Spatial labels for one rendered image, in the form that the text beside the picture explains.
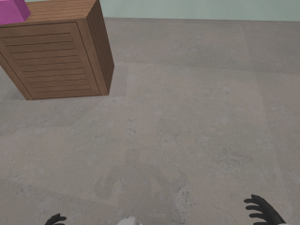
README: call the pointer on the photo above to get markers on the carton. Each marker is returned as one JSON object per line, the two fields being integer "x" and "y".
{"x": 13, "y": 11}

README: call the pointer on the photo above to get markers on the robot right hand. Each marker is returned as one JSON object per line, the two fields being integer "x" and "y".
{"x": 268, "y": 213}

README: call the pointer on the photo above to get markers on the robot left hand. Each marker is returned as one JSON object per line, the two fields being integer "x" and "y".
{"x": 55, "y": 219}

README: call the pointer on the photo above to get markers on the pedestal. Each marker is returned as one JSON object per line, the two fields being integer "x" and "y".
{"x": 62, "y": 50}

